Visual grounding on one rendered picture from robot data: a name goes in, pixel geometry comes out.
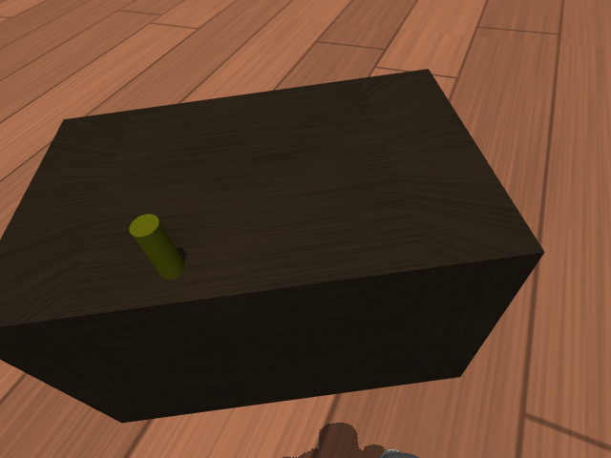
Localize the can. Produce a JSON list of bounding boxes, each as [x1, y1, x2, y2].
[[129, 214, 185, 280]]

